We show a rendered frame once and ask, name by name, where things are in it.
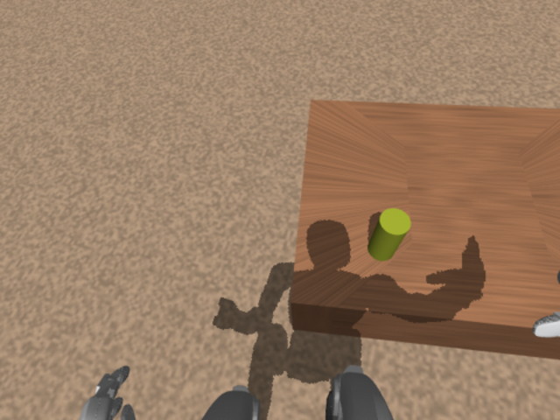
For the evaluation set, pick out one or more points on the can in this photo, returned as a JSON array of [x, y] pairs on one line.
[[389, 232]]

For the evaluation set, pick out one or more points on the left robot hand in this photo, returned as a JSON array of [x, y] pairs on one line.
[[103, 405]]

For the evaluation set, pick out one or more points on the right robot hand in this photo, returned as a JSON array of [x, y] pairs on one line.
[[548, 326]]

